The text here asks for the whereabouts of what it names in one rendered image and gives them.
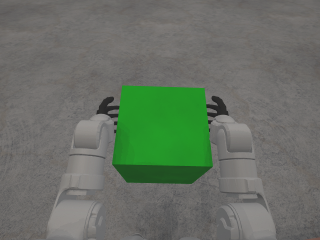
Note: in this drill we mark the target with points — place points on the right robot hand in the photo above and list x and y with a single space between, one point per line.
220 108

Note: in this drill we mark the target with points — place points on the robot right upper arm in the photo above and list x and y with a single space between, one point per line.
244 221

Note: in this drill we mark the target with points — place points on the left robot forearm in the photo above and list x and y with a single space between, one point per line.
88 151

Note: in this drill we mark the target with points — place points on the robot left upper arm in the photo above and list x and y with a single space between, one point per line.
77 220

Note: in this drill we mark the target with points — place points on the left robot hand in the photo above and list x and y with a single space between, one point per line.
103 109

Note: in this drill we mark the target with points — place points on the right robot forearm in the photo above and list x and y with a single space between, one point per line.
238 172

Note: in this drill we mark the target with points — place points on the carton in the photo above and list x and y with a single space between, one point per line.
162 135

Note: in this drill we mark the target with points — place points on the left robot shin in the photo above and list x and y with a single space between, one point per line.
137 234

